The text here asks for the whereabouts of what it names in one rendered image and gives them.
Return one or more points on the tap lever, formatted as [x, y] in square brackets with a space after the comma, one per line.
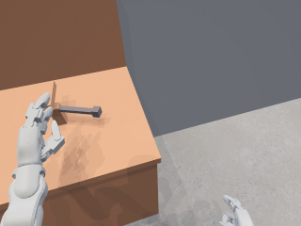
[96, 111]

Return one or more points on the robot left hand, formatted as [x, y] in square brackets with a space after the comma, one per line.
[30, 137]

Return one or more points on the left robot forearm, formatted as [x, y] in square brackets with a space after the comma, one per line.
[26, 195]

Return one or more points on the counter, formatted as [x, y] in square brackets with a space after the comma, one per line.
[106, 172]

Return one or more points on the robot right hand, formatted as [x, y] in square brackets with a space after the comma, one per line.
[240, 217]

